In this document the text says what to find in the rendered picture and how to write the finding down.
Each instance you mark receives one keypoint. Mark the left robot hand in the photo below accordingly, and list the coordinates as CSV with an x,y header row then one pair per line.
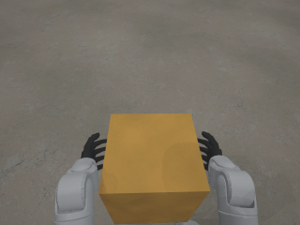
x,y
89,150

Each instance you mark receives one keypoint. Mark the carton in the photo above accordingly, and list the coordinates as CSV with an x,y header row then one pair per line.
x,y
153,169

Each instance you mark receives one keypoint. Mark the right robot hand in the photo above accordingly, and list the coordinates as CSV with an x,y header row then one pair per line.
x,y
211,150

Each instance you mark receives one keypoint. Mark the robot left forearm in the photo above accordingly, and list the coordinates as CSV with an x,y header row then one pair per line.
x,y
74,197

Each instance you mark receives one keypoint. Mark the robot right forearm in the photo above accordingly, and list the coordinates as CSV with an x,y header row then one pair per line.
x,y
236,196

